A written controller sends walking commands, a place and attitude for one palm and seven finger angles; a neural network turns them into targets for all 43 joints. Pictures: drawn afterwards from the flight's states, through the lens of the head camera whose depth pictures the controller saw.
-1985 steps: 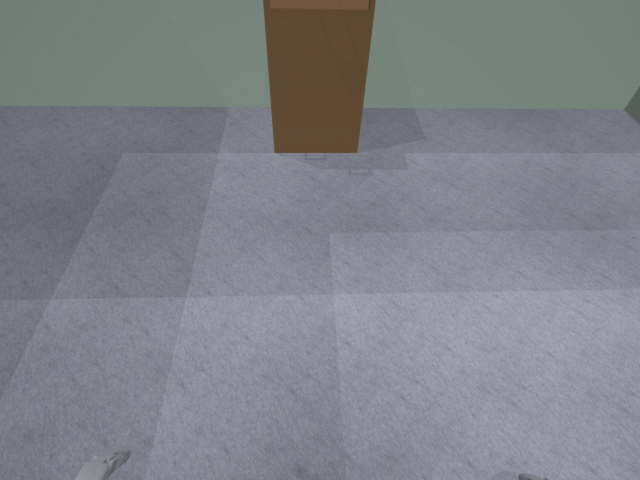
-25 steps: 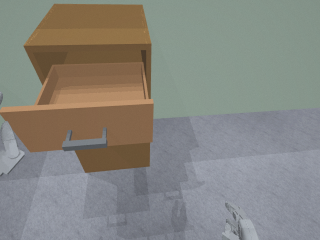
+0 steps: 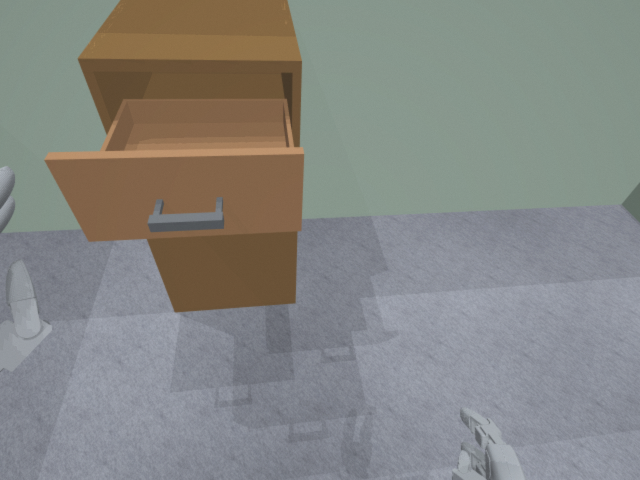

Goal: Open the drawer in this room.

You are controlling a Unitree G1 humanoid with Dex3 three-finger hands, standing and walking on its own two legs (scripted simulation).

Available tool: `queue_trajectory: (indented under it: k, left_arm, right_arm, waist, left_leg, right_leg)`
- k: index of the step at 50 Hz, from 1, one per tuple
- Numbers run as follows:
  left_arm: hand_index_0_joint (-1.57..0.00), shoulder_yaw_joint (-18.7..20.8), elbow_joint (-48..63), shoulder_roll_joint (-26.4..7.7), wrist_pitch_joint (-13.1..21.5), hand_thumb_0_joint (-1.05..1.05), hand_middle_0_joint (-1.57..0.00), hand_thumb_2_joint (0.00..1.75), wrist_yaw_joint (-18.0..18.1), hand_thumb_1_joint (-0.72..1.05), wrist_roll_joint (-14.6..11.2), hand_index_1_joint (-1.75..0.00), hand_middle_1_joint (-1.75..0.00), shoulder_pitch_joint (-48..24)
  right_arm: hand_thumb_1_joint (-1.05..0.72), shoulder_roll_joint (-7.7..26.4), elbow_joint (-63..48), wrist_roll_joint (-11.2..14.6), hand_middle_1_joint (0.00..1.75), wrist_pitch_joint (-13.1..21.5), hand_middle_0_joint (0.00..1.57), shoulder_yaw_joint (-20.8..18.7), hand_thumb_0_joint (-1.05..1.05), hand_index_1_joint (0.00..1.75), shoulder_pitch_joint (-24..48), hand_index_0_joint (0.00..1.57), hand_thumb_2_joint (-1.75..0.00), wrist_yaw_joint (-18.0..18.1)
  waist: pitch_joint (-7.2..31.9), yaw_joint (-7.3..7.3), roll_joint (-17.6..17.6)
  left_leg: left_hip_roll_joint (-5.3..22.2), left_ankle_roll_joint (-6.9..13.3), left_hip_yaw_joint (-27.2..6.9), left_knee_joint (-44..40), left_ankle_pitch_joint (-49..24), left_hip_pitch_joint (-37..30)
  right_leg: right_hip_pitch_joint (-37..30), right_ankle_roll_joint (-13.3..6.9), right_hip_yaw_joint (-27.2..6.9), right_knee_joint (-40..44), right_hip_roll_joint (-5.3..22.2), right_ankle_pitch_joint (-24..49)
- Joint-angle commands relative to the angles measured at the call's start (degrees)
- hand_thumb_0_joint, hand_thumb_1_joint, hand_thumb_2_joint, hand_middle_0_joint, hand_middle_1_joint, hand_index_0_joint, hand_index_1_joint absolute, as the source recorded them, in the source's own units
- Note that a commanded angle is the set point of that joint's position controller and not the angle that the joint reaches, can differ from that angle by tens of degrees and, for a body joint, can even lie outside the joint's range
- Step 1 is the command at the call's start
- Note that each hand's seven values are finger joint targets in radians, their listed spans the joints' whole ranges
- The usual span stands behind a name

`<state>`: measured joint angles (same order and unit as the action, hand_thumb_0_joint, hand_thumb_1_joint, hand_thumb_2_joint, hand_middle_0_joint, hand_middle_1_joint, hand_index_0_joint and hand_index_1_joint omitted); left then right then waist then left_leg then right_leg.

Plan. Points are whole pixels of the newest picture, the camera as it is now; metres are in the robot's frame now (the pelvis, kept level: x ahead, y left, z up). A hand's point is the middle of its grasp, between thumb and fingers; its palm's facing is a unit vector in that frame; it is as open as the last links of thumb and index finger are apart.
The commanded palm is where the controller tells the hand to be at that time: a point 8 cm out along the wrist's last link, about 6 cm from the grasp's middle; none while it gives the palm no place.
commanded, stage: stop stepping back and stand still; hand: left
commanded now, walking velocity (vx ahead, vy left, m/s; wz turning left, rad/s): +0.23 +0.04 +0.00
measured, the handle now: (188, 213) +0.51 +0.25 +0.02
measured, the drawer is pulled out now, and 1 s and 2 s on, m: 0.30 0.30 0.30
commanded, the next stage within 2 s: let the arm hang, fingers relaxed in 0.90 s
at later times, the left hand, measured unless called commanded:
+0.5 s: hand (16, 377) +0.15 +0.24 +0.20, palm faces +0.41 -0.78 -0.47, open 7.4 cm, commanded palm +0.09 +0.27 +0.21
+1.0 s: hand (58, 339) +0.18 +0.23 +0.19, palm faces +0.32 -0.82 -0.48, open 7.4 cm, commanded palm none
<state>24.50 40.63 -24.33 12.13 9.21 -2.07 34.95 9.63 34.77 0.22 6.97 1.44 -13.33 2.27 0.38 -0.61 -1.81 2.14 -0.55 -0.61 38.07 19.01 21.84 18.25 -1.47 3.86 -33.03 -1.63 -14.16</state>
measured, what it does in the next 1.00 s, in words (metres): steps on the spot: right foot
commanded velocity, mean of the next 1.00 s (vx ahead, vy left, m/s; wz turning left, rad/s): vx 0.07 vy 0.00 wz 0.00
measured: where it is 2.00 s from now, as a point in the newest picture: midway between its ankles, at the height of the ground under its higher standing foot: outside the picture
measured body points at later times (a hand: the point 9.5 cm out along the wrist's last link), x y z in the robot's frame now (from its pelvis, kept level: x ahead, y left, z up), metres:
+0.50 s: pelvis -0.05 -0.01 +0.00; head -0.05 +0.01 +0.45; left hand +0.12 +0.28 +0.23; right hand +0.10 -0.23 -0.09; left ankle -0.04 +0.11 -0.72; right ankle -0.05 -0.11 -0.73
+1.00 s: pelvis -0.02 +0.00 +0.01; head +0.01 +0.01 +0.46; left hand +0.16 +0.27 +0.22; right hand +0.15 -0.22 -0.07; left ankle +0.00 +0.11 -0.73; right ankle -0.05 -0.10 -0.73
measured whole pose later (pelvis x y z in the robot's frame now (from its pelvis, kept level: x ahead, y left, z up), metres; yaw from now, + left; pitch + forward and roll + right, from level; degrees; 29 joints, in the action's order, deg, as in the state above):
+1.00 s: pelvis -0.02 +0.00 +0.01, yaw -1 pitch +1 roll -1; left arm 23.0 38.1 -23.4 12.3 8.0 -2.6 36.1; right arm 10.3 34.0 0.4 5.8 1.6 -10.0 1.5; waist -1.7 -1.3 -0.1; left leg 1.9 0.6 2.9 31.1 15.0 17.4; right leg 11.7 -1.1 4.1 -27.3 -0.9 -16.9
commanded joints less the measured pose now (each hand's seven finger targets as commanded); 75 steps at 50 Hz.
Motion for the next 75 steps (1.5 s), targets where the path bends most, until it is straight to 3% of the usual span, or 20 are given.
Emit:
queue_trajectory:
  k: [1, 4, 8, 10, 12, 21, 22, 24, 25, 26, 31, 34, 38, 44, 49, 50, 54, 59, 64, 75]
  left_arm:
    - [-0.20, 4.75, 3.79, -8.60, 1.17, 0.00, -0.20, 0.90, 0.79, 0.90, 0.62, -0.30, -0.30, -10.08]
    - [-0.20, 3.84, 0.83, -7.37, 1.07, 0.00, -0.20, 0.90, 0.25, 0.90, 0.31, -0.30, -0.30, -7.79]
    - [-0.20, 1.51, 6.47, -6.09, 1.63, 0.00, -0.20, 0.90, 0.81, 0.90, 0.69, -0.30, -0.30, -7.49]
    - [-0.20, 2.62, 12.40, -7.57, 2.99, 0.00, -0.20, 0.90, 1.42, 0.90, 1.26, -0.30, -0.30, -9.04]
    - [-0.20, 6.06, 11.59, -10.52, 3.03, 0.00, -0.20, 0.90, 1.09, 0.90, 1.41, -0.30, -0.30, -7.23]
    - [-0.20, 4.32, 4.96, -7.59, 1.43, 0.00, -0.20, 0.90, 0.97, 0.90, 1.12, -0.30, -0.30, -5.08]
    - [-0.20, 4.55, 2.62, -7.68, 1.24, 0.00, -0.20, 0.90, 0.87, 0.90, 1.24, -0.30, -0.30, -4.31]
    - [-0.20, 5.98, 3.77, -10.05, 1.42, 0.00, -0.20, 0.90, 0.57, 0.90, 0.13, -0.30, -0.30, -6.80]
    - [-0.20, 7.61, 4.16, -11.35, 2.66, 0.00, -0.20, 0.90, 0.77, 0.90, 0.01, -0.30, -0.30, -7.77]
    - [-0.20, 6.59, 6.37, -10.16, 3.24, 0.00, -0.20, 0.90, 0.71, 0.90, 0.18, -0.30, -0.30, -9.34]
    - [-0.20, 5.58, 11.87, -7.85, 3.52, 0.00, -0.20, 0.90, 0.71, 0.90, -0.16, -0.30, -0.30, -1.31]
    - [-0.20, 5.78, 14.07, -8.54, 4.40, 0.00, -0.20, 0.90, 0.85, 0.90, 0.11, -0.30, -0.30, -1.21]
    - [-0.20, 7.20, 10.56, -9.08, 4.10, 0.00, -0.20, 0.90, 0.63, 0.90, 0.53, -0.30, -0.30, -1.93]
    - [-0.20, 6.35, 6.42, -7.12, 3.53, 0.00, -0.20, 0.90, 0.05, 0.90, -0.59, -0.30, -0.30, 1.60]
    - [-0.20, 6.48, 7.78, -7.64, 2.77, 0.00, -0.20, 0.90, 0.22, 0.90, -0.91, -0.30, -0.30, 2.64]
    - [-0.20, -19.73, -42.87, 1.66, -4.61, 0.00, -0.20, 0.90, -6.91, 0.90, 4.42, -0.30, -0.30, -6.04]
    - [-0.20, -18.22, -49.72, 2.53, -11.29, 0.00, -0.20, 0.90, -8.74, 0.90, 4.50, -0.30, -0.30, -10.52]
    - [-0.20, -19.18, -67.86, -3.36, -10.99, 0.00, -0.20, 0.90, -8.89, 0.90, 4.36, -0.30, -0.30, -17.91]
    - [-0.20, -21.87, -82.15, -0.81, -11.76, 0.00, -0.20, 0.90, -8.40, 0.90, 3.12, -0.30, -0.30, -20.59]
    - [-0.20, -22.72, -99.51, 1.85, -11.53, 0.00, -0.20, 0.90, -8.22, 0.90, 2.85, -0.30, -0.30, -18.58]
  right_arm:
    - [-0.90, 9.80, -6.39, -0.14, 0.30, 0.86, 0.20, -5.00, 0.00, 0.30, 6.89, 0.20, -0.90, 1.43]
    - [-0.90, 8.23, -6.97, -0.67, 0.30, 0.03, 0.20, -3.43, 0.00, 0.30, 6.53, 0.20, -0.90, 1.58]
    - [-0.90, 8.88, -7.83, -0.80, 0.30, 1.53, 0.20, -2.59, 0.00, 0.30, 5.38, 0.20, -0.90, 2.46]
    - [-0.90, 9.94, -9.84, -0.91, 0.30, 2.62, 0.20, -3.42, 0.00, 0.30, 4.70, 0.20, -0.90, 2.03]
    - [-0.90, 8.68, -8.82, -0.63, 0.30, 3.65, 0.20, -3.93, 0.00, 0.30, 5.70, 0.20, -0.90, 1.36]
    - [-0.90, 9.72, -7.30, -0.39, 0.30, 2.71, 0.20, -3.49, 0.00, 0.30, 6.28, 0.20, -0.90, 1.69]
    - [-0.90, 9.53, -6.96, -0.29, 0.30, 2.16, 0.20, -3.79, 0.00, 0.30, 5.72, 0.20, -0.90, 1.67]
    - [-0.90, 9.21, -7.39, 0.31, 0.30, 1.36, 0.20, -4.50, 0.00, 0.30, 6.12, 0.20, -0.90, 1.30]
    - [-0.90, 9.46, -7.00, -0.45, 0.30, 1.44, 0.20, -4.28, 0.00, 0.30, 6.60, 0.20, -0.90, 0.95]
    - [-0.90, 8.91, -6.21, 0.23, 0.30, 1.88, 0.20, -4.55, 0.00, 0.30, 5.24, 0.20, -0.90, 0.37]
    - [-0.90, 7.43, -7.24, -0.10, 0.30, 1.49, 0.20, -3.27, 0.00, 0.30, 6.47, 0.20, -0.90, 1.03]
    - [-0.90, 9.69, -8.97, -0.12, 0.30, 2.54, 0.20, -3.92, 0.00, 0.30, 6.70, 0.20, -0.90, 1.31]
    - [-0.90, 8.68, -8.15, -0.22, 0.30, 3.34, 0.20, -3.43, 0.00, 0.30, 5.47, 0.20, -0.90, 1.14]
    - [-0.90, 8.75, -8.65, 0.75, 0.30, 2.74, 0.20, -3.81, 0.00, 0.30, 5.16, 0.20, -0.90, -0.02]
    - [-0.90, 8.15, -9.37, 0.53, 0.30, 1.35, 0.20, -3.38, 0.00, 0.30, 6.71, 0.20, -0.90, 0.22]
    - [-0.90, 15.07, 6.27, 0.50, 0.30, 5.35, 0.20, -6.51, 0.00, 0.30, 8.53, 0.20, -0.90, -3.75]
    - [-0.90, 15.02, 4.77, -0.69, 0.30, -2.27, 0.20, -5.10, 0.00, 0.30, 5.81, 0.20, -0.90, -2.94]
    - [-0.90, 14.40, 6.56, -1.15, 0.30, -4.83, 0.20, -4.33, 0.00, 0.30, 6.32, 0.20, -0.90, -2.43]
    - [-0.90, 13.00, 12.58, -1.36, 0.30, -6.29, 0.20, -2.98, 0.00, 0.30, 6.09, 0.20, -0.90, -2.28]
    - [-0.90, 12.25, 22.39, -0.92, 0.30, -7.32, 0.20, -3.41, 0.00, 0.30, 0.54, 0.20, -0.90, -1.14]
  waist:
    - [-1.48, -1.02, -10.64]
    - [1.87, -1.58, -6.89]
    - [1.09, -1.80, 2.25]
    - [0.76, -1.03, 22.12]
    - [2.09, -0.66, 11.13]
    - [0.53, -0.15, 11.35]
    - [0.77, 0.16, 4.32]
    - [1.29, 0.11, -12.92]
    - [1.18, -0.01, -7.53]
    - [7.98, -0.62, -6.78]
    - [3.60, -1.45, -1.51]
    - [4.42, 0.72, 14.70]
    - [2.98, 0.27, 14.47]
    - [8.15, -0.64, -0.29]
    - [8.28, -0.63, 0.92]
    - [6.17, -3.52, 2.41]
    - [4.25, 0.22, 3.41]
    - [5.12, 0.07, -13.55]
    - [0.96, 0.25, 8.06]
    - [-2.51, -0.05, 5.11]
  left_leg:
    - [-2.24, 0.59, 0.74, 24.90, 6.53, 2.10]
    - [-1.11, 1.40, 3.22, 15.53, 4.50, -4.23]
    - [-0.68, 3.74, 2.58, -17.04, 9.40, -9.23]
    - [16.31, 9.84, -23.59, -29.41, 20.09, -9.82]
    - [17.32, 12.64, -20.89, -28.30, 12.66, -6.13]
    - [8.83, 5.99, -3.73, -17.92, 12.35, 5.40]
    - [5.77, 4.63, -0.77, -8.63, 10.05, 8.30]
    - [-1.11, 1.48, 2.83, 16.85, 6.52, 14.52]
    - [-0.29, 0.61, 1.50, 21.69, 6.84, 16.12]
    - [0.91, 0.78, -1.06, 20.14, 7.94, 12.09]
    - [-0.16, 1.48, 3.36, -9.30, -6.02, -7.31]
    - [10.61, 5.52, -12.27, -16.97, -21.79, -11.20]
    - [10.24, 4.70, -7.68, -16.51, -30.63, -9.87]
    - [2.82, 0.96, -0.04, -7.07, -19.59, -7.15]
    - [1.76, 1.02, 0.76, -8.74, -19.97, -9.58]
    - [4.72, 1.63, -1.03, -2.37, -29.75, -11.26]
    - [9.40, 6.99, -8.73, -11.06, -25.54, -0.66]
    - [0.15, 2.22, -1.26, -4.69, -13.37, -5.64]
    - [3.32, 2.70, -4.03, -14.43, -15.53, -8.74]
    - [4.19, 2.42, -4.74, -20.97, -1.78, -11.20]
  right_leg:
    - [12.71, -7.63, -27.50, 27.96, 19.79, -34.78]
    - [14.54, -5.54, -15.09, 24.16, 15.60, -30.05]
    - [6.43, -3.29, -9.75, 12.90, 9.93, -24.18]
    - [12.56, 1.45, 0.44, -15.37, -0.04, -13.57]
    - [12.94, 2.10, -3.34, -28.53, 1.43, -10.29]
    - [-12.07, 0.93, 3.92, 5.90, 0.77, -9.30]
    - [-14.90, -1.20, -2.32, 10.46, 3.92, -9.24]
    - [-13.09, -9.72, -29.48, 21.21, 21.62, -4.47]
    - [-15.09, -11.07, -27.13, 19.39, 23.48, 12.50]
    - [-15.66, -10.90, -23.26, 17.03, 23.02, 7.89]
    - [-5.03, -4.82, -7.79, 10.95, 13.51, 8.36]
    - [-1.05, 2.25, -0.64, -2.14, 3.22, -0.51]
    - [-2.56, 2.07, -0.04, -1.45, 2.04, -6.76]
    - [-12.15, -0.53, -8.97, 9.67, 8.14, 22.31]
    - [-10.56, -0.40, -8.05, 10.31, 8.61, 24.00]
    - [0.09, -1.04, -3.10, 1.05, 10.36, 24.16]
    - [-1.81, 1.39, -3.38, -5.10, 4.47, -0.49]
    - [-6.06, -3.42, -11.47, 7.58, 13.44, 20.30]
    - [-6.01, -0.88, -7.79, 9.23, 8.00, 3.93]
    - [-6.00, -1.42, -6.63, 17.11, 7.21, -4.71]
